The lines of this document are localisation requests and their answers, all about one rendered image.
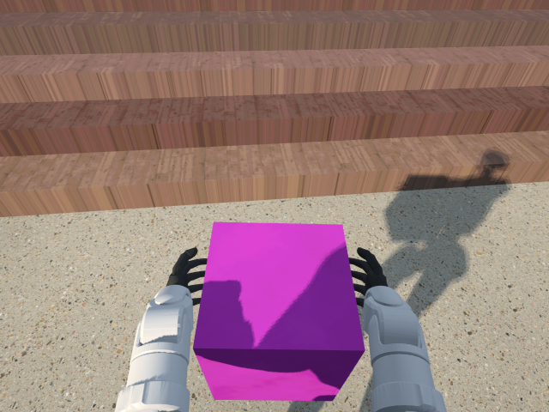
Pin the robot right hand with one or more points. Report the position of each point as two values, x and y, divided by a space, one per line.
373 275

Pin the left robot forearm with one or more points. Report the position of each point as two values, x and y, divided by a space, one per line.
161 355

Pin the carton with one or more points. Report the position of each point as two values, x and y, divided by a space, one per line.
278 318

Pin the right robot forearm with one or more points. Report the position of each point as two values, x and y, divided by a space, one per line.
401 367

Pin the robot left hand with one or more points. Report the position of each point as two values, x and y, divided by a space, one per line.
179 274

